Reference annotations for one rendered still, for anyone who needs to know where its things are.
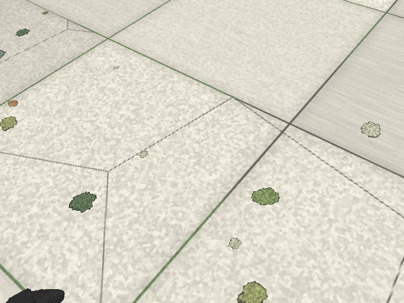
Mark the left robot hand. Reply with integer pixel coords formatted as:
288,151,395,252
6,288,65,303

